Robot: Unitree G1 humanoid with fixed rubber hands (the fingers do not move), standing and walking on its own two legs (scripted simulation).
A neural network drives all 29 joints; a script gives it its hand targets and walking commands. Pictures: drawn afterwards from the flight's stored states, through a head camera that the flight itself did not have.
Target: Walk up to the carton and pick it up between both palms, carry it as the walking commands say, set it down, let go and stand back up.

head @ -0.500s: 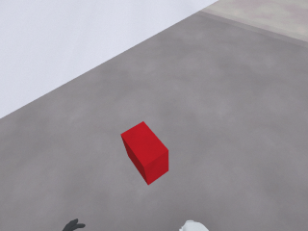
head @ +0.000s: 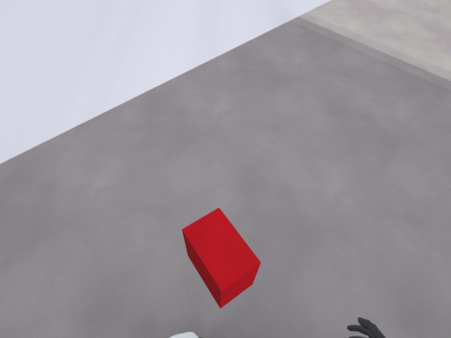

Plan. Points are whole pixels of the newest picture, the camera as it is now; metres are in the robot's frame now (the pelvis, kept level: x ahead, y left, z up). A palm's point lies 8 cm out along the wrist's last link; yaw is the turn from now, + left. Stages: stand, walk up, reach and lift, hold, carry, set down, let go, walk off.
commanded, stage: walk up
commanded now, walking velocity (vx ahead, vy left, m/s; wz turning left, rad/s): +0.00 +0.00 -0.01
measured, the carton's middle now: (219, 258) +0.47 +0.03 -0.63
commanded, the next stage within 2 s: none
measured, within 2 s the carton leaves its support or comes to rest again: neither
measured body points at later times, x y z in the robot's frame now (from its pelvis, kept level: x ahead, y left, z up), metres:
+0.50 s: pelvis +0.01 -0.03 +0.00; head +0.02 -0.05 +0.45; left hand +0.12 +0.22 -0.12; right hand +0.09 -0.28 -0.13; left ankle +0.06 +0.09 -0.73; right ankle -0.01 -0.14 -0.73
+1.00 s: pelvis +0.02 -0.01 +0.00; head +0.04 +0.00 +0.45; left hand +0.09 +0.25 -0.14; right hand +0.12 -0.27 -0.12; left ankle +0.05 +0.08 -0.72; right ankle -0.01 -0.14 -0.73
